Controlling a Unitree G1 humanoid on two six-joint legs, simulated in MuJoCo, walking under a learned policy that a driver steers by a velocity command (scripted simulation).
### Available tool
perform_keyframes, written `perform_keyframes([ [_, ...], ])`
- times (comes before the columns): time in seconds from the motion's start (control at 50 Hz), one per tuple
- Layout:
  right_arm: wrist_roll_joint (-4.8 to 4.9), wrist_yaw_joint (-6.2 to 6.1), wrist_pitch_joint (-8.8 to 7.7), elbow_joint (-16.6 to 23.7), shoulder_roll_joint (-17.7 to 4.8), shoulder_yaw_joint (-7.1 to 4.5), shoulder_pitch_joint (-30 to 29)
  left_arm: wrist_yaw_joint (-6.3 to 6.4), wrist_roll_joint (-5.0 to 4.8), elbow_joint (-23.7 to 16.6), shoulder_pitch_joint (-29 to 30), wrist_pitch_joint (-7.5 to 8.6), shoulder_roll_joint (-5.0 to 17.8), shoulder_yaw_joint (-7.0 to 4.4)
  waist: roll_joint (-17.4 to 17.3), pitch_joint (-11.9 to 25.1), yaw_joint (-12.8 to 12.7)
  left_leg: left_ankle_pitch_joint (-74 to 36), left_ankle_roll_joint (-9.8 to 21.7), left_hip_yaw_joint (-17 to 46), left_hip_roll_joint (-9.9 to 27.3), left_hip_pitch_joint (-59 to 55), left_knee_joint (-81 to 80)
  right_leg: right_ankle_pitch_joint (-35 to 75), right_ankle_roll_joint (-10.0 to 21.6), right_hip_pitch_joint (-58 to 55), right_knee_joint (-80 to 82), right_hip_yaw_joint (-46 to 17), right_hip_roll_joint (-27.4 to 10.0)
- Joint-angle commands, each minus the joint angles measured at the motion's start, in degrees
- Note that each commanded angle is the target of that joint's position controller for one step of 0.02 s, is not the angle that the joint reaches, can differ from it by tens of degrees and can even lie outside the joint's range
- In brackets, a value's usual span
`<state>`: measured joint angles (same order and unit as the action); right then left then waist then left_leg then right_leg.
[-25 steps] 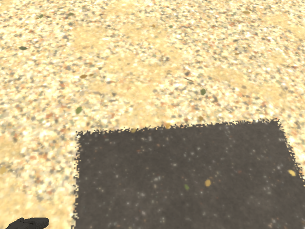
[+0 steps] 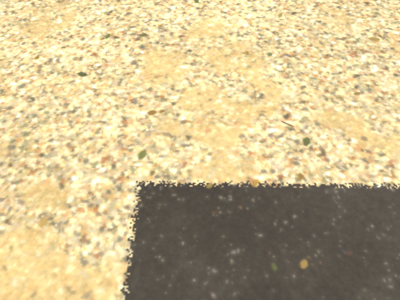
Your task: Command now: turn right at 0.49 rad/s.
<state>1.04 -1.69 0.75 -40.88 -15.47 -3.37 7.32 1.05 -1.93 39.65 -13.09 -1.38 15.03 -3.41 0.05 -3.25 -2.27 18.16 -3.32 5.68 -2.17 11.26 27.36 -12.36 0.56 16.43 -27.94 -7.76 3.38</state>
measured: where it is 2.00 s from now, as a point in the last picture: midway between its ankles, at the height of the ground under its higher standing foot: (188, 167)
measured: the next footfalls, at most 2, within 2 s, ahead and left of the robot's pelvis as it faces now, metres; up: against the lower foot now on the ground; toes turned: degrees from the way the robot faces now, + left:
right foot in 0.40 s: +0.02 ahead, -0.16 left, +0.00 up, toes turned -23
left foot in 1.06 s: +0.32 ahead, +0.11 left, +0.00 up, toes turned +9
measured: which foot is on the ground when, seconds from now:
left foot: down 0.00-0.42, up 0.44-1.00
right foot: down 0.00-0.02, up 0.04-0.38, down 0.40-1.00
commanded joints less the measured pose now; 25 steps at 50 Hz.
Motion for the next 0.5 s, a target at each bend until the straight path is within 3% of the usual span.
perform_keyframes([
  [0.02,-1.29,-0.22,-1.34,1.38,-12.26,-4.03,8.48,1.06,-0.63,-6.59,5.46,0.39,8.24,-2.74,0.61,10.12,4.55,-14.3,6.45,5.99,10.15,-13.11,-8.08,7.51,3.78,5.19,-3.93,-11.3,-6.7],
  [0.04,-2.58,0.07,-0.9,0.74,-15.3,-4.92,6.75,0.87,-0.38,-8.22,5.04,0.69,6.24,-2.31,-15.91,6.88,2.69,-26.55,14.32,16.75,20.01,-12.17,-9.59,-13.93,-0.07,16.35,-12.48,0.3,1.8],
  [0.06,-3.6,0.02,-1.22,3.15,-10.48,-3.58,2.99,0.81,0.64,-6.52,1.86,0.72,10.35,-3.69,-12.52,7.2,2.71,-34.62,18.65,17.49,25.06,-10.66,-9.23,-23.83,-2.9,17.66,-26.86,0.91,-0.83],
  [0.08,-3.43,-0.33,-1.39,4.16,-7.57,-2.57,-0.08,0.41,0.35,-5.07,-0.24,0.37,11.92,-4.64,-8.79,7.02,1.11,-36.12,17.51,12.71,23.05,-9.3,-8.45,-21.63,-3.7,17.59,-33.86,0.98,-2.11],
  [0.1,-2.63,-0.63,-1.44,4.7,-6.61,-2.29,-2.82,0.39,0.25,-4.09,-1.63,-0.45,10.97,-4.73,-7.37,6.28,-0.25,-34.82,15.22,7.62,19.59,-8.94,-7.45,-18.4,-4.79,18.21,-37.07,1.79,-2.87],
  [0.12,-1.54,-0.77,-1.6,4.71,-6.25,-2.16,-3.67,0.23,0.44,-4.13,-1.47,-1.11,9.95,-4.44,-7.59,4.84,0.13,-34.99,14.18,4.4,18.13,-9.65,-7.12,-14.53,-5.86,20.85,-38.3,2.25,-3.93],
  [0.14,-1.32,-1.01,-1.53,4.47,-6.65,-2.16,-2.99,-0.08,0.42,-4.74,-0.28,-1.49,8.54,-3.93,-8.06,4.13,0.83,-36.35,14.13,1.67,17.17,-9.54,-7.15,-12.17,-6.69,21.73,-38.22,3.47,-4.85],
  [0.22,-2.03,-1.48,-0.36,3.81,-9.04,-2.98,0.99,-1.72,-0.04,-8.92,5.5,-1.58,6.42,-2.42,-8.35,4.27,4.7,-34.5,15.65,-3.22,17.91,-12.19,-7.87,-8.15,-7.58,21.36,-29.24,7.68,-7.21],
  [0.28,-1.47,-0.56,-0.22,3.92,-12.01,-3.91,0.82,-2.73,0.52,-10.89,6.58,-1.69,6.34,-1.97,-8.04,4.78,5.02,-34.53,15.54,-5.96,19.35,-9.22,-7.52,-8.57,-5.85,14.49,-21.36,10.0,-7.62],
  [0.34,0.28,1.04,-0.96,3.33,-13.5,-4.37,0.7,-2.64,0.71,-11.42,5.28,-2.41,7.62,-2.52,-8.47,5.26,3.78,-35.6,14.65,-6.45,20.23,-7.84,-4.55,-8.94,-3.44,8.03,-13.46,11.8,-5.28],
  [0.38,1.81,1.65,-1.52,2.97,-12.9,-4.1,-0.82,-2.43,0.88,-10.49,1.71,-2.71,8.22,-3.12,-7.64,6.12,0.67,-33.48,11.63,-8.42,18.92,-5.43,1.53,-0.98,-0.53,-0.5,-1.42,12.62,-3.18],
  [0.4,1.66,1.94,-1.97,1.64,-10.72,-3.36,2.14,-1.83,1.22,-9.64,-1.39,-2.57,10.7,-4.07,-3.14,8.22,-0.5,-29.8,8.04,-11.79,15.73,-0.66,8.84,10.07,1.62,-10.28,5.1,10.42,-2.7],
  [0.42,-1.32,1.87,-2.26,3.03,-7.12,-1.87,2.89,-0.59,1.61,-10.17,-4.95,-2.22,16.68,-5.33,10.18,13.23,-0.67,-6.09,2.5,-15.22,10.86,13.3,23.92,36.01,6.23,-24.99,4.21,-5.85,-15.49],
  [0.44,-2.56,1.36,-2.03,4.42,-6.05,-1.2,1.38,-0.61,3.31,-11.24,-3.23,-0.99,18.51,-4.84,17.48,17.03,-0.71,23.28,-0.87,-10.0,3.62,22.47,36.95,44.46,20.29,-22.61,5.05,-21.53,-29.43],
  [0.46,-1.36,1.0,-1.14,3.47,-10.12,-2.46,-1.01,-1.27,3.19,-10.75,-3.07,0.21,13.62,-3.39,7.9,17.07,-3.33,22.76,-1.13,-3.96,5.83,21.7,42.83,37.93,20.86,-18.83,6.19,-15.89,-26.91],
  [0.48,-0.07,0.89,-0.49,2.87,-9.1,-2.15,-0.1,-1.29,3.05,-9.52,0.37,1.03,10.51,-2.04,7.66,13.0,-0.75,18.93,-0.41,-3.47,7.24,21.07,41.54,30.43,17.08,-14.42,6.66,-8.52,-23.07],
  [0.5,-0.06,0.43,0.02,0.97,-8.07,-1.9,2.07,-1.16,2.61,-9.04,4.12,1.32,8.41,-1.4,5.65,10.77,1.17,14.99,-0.35,-3.35,8.09,19.62,37.4,21.59,13.33,-11.85,7.72,-4.17,-19.08],
])
Velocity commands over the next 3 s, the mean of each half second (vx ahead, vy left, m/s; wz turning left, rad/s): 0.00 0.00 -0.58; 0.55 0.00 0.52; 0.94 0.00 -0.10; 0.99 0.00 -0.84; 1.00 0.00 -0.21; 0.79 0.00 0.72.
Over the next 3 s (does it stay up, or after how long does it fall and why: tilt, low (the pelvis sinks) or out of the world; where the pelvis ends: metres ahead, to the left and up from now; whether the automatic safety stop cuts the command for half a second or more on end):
stays up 1.76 -0.38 -0.01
